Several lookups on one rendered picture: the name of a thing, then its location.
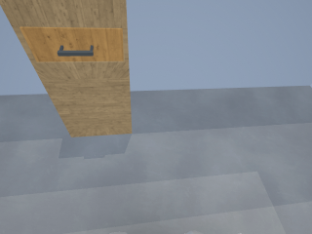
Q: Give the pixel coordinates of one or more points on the handle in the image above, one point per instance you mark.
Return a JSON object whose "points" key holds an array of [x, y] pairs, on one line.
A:
{"points": [[62, 53]]}

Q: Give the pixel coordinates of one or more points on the drawer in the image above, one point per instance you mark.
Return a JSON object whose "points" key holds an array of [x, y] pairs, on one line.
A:
{"points": [[44, 43]]}

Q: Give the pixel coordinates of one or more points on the cabinet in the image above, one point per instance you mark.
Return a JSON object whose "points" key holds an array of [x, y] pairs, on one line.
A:
{"points": [[92, 98]]}

